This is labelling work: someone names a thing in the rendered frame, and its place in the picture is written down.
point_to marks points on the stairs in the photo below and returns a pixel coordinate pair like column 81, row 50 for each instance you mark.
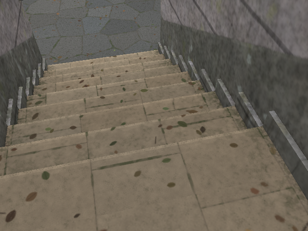
column 105, row 106

